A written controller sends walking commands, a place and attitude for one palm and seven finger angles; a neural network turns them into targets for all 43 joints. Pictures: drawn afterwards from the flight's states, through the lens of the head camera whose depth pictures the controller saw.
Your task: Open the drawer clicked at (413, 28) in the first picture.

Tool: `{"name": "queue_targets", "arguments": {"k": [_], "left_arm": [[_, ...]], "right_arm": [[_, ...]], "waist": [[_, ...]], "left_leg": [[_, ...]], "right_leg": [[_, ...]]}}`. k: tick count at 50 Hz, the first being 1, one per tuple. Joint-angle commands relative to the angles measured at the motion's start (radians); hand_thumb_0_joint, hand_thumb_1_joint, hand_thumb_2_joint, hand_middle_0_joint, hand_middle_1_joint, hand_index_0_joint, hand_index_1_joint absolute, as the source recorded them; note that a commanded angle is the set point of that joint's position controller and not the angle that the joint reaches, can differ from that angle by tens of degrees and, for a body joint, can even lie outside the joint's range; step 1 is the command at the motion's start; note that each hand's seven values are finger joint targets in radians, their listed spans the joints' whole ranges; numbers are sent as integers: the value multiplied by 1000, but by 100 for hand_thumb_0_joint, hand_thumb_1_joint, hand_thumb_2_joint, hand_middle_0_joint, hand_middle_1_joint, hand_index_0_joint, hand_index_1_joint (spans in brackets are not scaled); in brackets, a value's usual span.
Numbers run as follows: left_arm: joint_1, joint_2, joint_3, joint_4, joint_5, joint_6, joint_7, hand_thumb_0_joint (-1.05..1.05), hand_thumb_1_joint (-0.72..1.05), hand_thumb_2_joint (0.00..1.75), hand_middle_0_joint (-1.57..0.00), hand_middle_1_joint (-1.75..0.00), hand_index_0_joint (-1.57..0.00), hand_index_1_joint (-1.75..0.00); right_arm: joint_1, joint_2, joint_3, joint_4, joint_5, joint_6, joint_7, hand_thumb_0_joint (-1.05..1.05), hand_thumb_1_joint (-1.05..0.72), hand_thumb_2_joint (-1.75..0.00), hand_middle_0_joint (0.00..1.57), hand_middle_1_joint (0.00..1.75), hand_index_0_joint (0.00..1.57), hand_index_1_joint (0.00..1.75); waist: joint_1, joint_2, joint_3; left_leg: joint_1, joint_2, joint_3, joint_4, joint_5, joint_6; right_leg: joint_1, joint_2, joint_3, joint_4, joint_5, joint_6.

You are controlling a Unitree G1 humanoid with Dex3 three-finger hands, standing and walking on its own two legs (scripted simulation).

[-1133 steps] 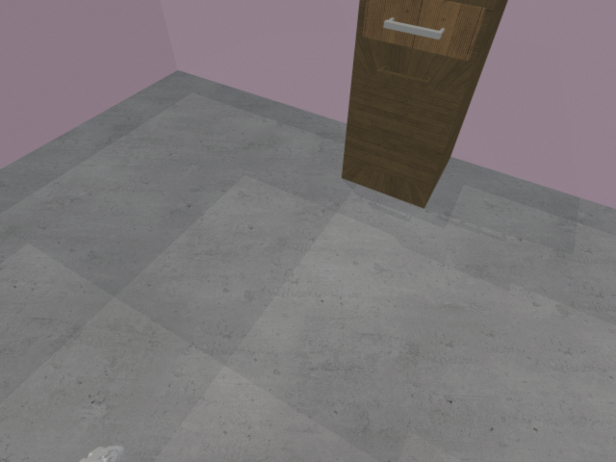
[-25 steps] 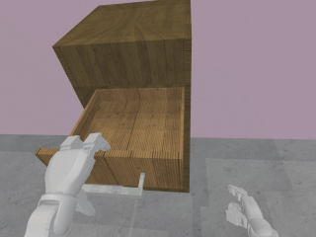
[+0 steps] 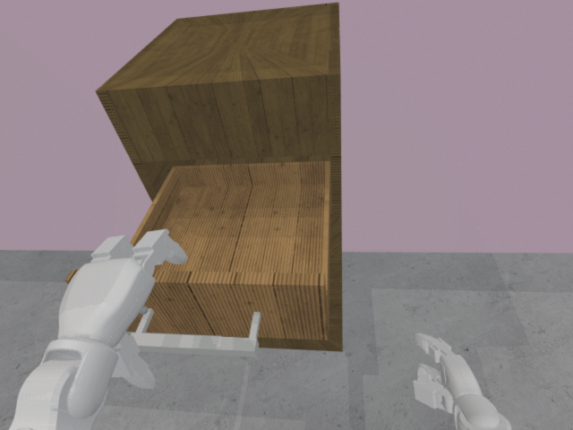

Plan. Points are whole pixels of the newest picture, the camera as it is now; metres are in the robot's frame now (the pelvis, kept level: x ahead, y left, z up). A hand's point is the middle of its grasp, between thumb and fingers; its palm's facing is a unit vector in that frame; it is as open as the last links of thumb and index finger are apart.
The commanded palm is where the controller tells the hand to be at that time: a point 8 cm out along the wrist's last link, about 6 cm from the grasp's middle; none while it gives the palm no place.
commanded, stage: draw the hand back to the body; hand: left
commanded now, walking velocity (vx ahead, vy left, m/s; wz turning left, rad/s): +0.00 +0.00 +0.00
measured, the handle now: (196, 331) +0.25 +0.19 +0.01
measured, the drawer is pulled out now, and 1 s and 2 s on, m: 0.30 0.30 0.30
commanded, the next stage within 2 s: step back with the hand held close in 1.54 s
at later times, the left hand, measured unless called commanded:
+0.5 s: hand (106, 319) +0.19 +0.24 +0.14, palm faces +0.12 -0.13 -0.98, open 13.8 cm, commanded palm +0.15 +0.24 +0.20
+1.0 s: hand (102, 285) +0.21 +0.24 +0.17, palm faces +0.32 -0.86 -0.40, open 11.6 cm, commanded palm +0.16 +0.29 +0.20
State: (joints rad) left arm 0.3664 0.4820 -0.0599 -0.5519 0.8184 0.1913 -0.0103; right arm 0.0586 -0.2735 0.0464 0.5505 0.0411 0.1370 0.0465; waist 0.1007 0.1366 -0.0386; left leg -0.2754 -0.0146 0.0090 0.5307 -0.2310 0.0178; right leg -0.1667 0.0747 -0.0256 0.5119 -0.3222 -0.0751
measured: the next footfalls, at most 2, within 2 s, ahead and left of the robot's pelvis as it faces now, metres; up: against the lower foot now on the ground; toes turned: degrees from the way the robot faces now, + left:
none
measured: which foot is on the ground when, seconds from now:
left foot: down 0.00-1.00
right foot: down 0.00-1.00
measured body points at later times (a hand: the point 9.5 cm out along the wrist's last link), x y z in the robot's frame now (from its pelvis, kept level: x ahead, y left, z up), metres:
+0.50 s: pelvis +0.00 +0.01 +0.00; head +0.00 -0.03 +0.45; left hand +0.18 +0.24 +0.19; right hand +0.24 -0.18 -0.08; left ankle +0.03 +0.11 -0.73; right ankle -0.03 -0.07 -0.73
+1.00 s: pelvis +0.03 +0.02 +0.00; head +0.02 +0.00 +0.45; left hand +0.19 +0.28 +0.20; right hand +0.22 -0.20 -0.08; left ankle +0.03 +0.11 -0.73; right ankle -0.03 -0.07 -0.73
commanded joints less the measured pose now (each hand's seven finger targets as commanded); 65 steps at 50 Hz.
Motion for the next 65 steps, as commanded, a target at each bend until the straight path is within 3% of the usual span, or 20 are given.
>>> {"name": "queue_targets", "arguments": {"k": [1,7,10,12,14,18,22,23,26,27,28,29,31,32,33,37,38,46,62,65], "left_arm": [[-125,188,168,-227,20,-51,64,0,-50,30,-30,-120,-30,-120],[-56,233,264,-201,-31,-51,76,0,-50,30,-30,-120,-30,-120],[-11,196,220,-182,-51,-62,54,0,-50,30,-30,-120,-30,-120],[-17,231,257,-230,-60,-64,58,0,-50,30,-30,-120,-30,-120],[-24,205,218,-224,-41,-77,53,0,-50,30,-30,-120,-30,-120],[-7,228,244,-243,-26,-101,72,0,-50,30,-30,-120,-30,-120],[29,276,321,-258,-40,-102,98,0,-50,30,-30,-120,-30,-120],[49,233,279,-241,-36,-102,93,0,-50,30,-30,-120,-30,-120],[83,267,324,-233,-56,-96,93,0,-50,30,-30,-120,-30,-120],[92,287,352,-240,-67,-87,97,0,-50,30,-30,-120,-30,-120],[29,-163,237,-253,-782,-202,95,0,-47,32,-30,-118,-30,-118],[92,-23,317,-168,-790,-250,115,0,-43,33,-29,-115,-29,-115],[62,3,346,-282,-865,-313,131,0,-36,36,-29,-111,-29,-111],[56,50,398,-293,-878,-330,149,0,-32,37,-29,-109,-29,-109],[48,1,351,-327,-871,-355,146,0,-29,39,-29,-107,-29,-107],[58,17,386,-274,-878,-370,149,0,-15,45,-27,-98,-27,-98],[86,-17,362,-256,-878,-374,143,0,-12,47,-27,-95,-27,-95],[168,4,419,-250,-898,-366,125,0,17,58,-25,-77,-25,-77],[144,47,498,-184,-909,-339,136,0,73,82,-21,-41,-21,-41],[149,22,467,-167,-907,-335,131,0,83,87,-21,-34,-21,-34]], "right_arm": [[-213,-60,-26,-196,-5,-60,-13,0,-90,-90,20,30,20,30],[-234,-64,-27,-200,8,-68,-13,0,-90,-90,20,30,20,30],[-189,-69,-33,-195,0,-62,-15,0,-90,-90,20,30,20,30],[-214,-75,-28,-213,10,-74,-20,0,-90,-90,20,30,20,30],[-184,-71,-27,-210,5,-71,-24,0,-90,-90,20,30,20,30],[-162,-69,-25,-219,-4,-74,-32,0,-90,-90,20,30,20,30],[-185,-78,-33,-228,8,-77,-30,0,-90,-90,20,30,20,30],[-154,-68,-31,-225,-3,-71,-26,0,-90,-90,20,30,20,30],[-152,-81,-37,-229,4,-62,-25,0,-90,-90,20,30,20,30],[-182,-85,-35,-231,12,-70,-26,0,-90,-90,20,30,20,30],[-67,11,-29,-240,8,-152,-49,0,-90,-90,20,30,20,30],[-55,-24,-33,-205,4,-202,-69,0,-90,-90,20,30,20,30],[-59,-33,-28,-197,-6,-238,-101,0,-90,-90,20,30,20,30],[-64,-43,-32,-174,-12,-262,-114,0,-90,-90,20,30,20,30],[-48,-28,-19,-176,-22,-277,-113,0,-90,-90,20,30,20,30],[-36,-35,-29,-128,-22,-309,-114,0,-90,-90,20,30,20,30],[-27,-30,-24,-121,-27,-307,-109,0,-90,-90,20,30,20,30],[-37,-38,-50,-114,-17,-280,-99,0,-90,-90,20,30,20,30],[-43,-46,-67,-95,-9,-235,-115,0,-90,-90,20,30,20,30],[-42,-46,-62,-98,-10,-230,-112,0,-90,-90,20,30,20,30]], "waist": [[8,-120,-121],[12,-98,-111],[-3,-114,-95],[-5,-92,-104],[-12,-95,-97],[3,-75,-119],[10,-57,-120],[11,-68,-131],[5,-109,-124],[6,-70,-116],[-108,-173,-51],[-81,-222,-40],[-65,-178,-52],[-55,-141,-38],[-53,-100,-56],[-50,-19,17],[-52,2,16],[-49,-88,-67],[-51,-84,-51],[-54,-85,-38]], "left_leg": [[140,9,-15,-14,165,22],[123,3,-21,-3,166,18],[116,1,-16,-2,169,24],[123,7,-21,1,159,19],[126,12,-21,-4,153,20],[132,14,-28,0,149,22],[126,23,-37,0,160,12],[122,17,-32,3,170,18],[115,21,-31,3,173,16],[110,24,-36,3,173,11],[217,39,-50,-16,107,38],[223,68,-63,-45,59,29],[213,54,-64,-77,57,23],[200,57,-68,-79,52,18],[205,45,-66,-81,66,20],[181,48,-72,-92,114,11],[185,45,-72,-93,129,11],[218,59,-62,-82,263,9],[228,47,-51,-80,298,9],[239,47,-54,-87,274,11]], "right_leg": [[-91,-85,85,-136,220,53],[-78,-82,99,-126,273,50],[-91,-83,65,-124,276,63],[-100,-84,81,-123,272,58],[-128,-90,57,-126,224,62],[-133,-82,40,-119,185,53],[-124,-75,59,-106,209,43],[-120,-78,28,-99,213,48],[-117,-83,33,-97,238,57],[-111,-75,56,-94,250,48],[-89,-66,-15,-95,214,46],[-115,-68,-7,-97,127,49],[-83,-91,-2,-134,109,57],[-81,-89,9,-137,98,53],[-74,-93,5,-147,106,47],[-59,-95,10,-170,148,34],[-57,-95,-2,-167,165,32],[7,-97,-7,-156,316,41],[19,-102,-3,-174,399,47],[-2,-99,-8,-182,360,50]]}}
